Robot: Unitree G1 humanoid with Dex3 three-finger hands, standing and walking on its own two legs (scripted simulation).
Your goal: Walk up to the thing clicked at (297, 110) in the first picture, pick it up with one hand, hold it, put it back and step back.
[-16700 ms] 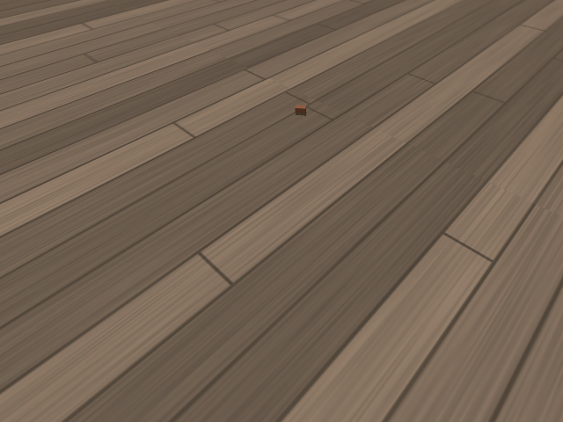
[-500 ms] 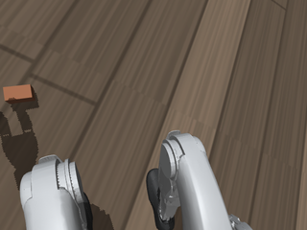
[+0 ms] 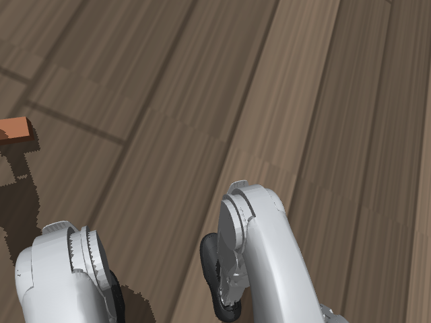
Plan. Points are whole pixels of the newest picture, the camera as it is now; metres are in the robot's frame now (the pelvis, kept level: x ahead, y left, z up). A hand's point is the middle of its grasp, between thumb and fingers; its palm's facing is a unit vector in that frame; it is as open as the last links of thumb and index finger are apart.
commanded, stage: rise first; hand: left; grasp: from above
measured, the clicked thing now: (10, 131) +0.51 +0.30 -0.30
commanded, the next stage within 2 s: approach in 0.52 s
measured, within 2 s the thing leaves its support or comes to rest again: neither
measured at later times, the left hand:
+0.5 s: hand out of the picture +0.46 +0.35 -0.17, palm faces -0.45 -0.06 -0.89, open 12.4 cm
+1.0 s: hand out of the picture +0.50 +0.28 -0.16, palm faces -0.39 -0.03 -0.92, open 12.5 cm
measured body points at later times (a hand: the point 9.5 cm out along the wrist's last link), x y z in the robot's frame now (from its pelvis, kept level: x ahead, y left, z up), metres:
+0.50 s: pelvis +0.00 +0.00 +0.00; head +0.25 +0.10 +0.36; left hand +0.48 +0.35 -0.11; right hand +0.05 -0.27 -0.08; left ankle +0.07 +0.12 -0.28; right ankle +0.10 -0.13 -0.28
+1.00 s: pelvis +0.00 +0.00 +0.01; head +0.25 +0.09 +0.36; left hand +0.52 +0.28 -0.11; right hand +0.03 -0.27 -0.08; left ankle +0.07 +0.12 -0.28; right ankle +0.10 -0.13 -0.28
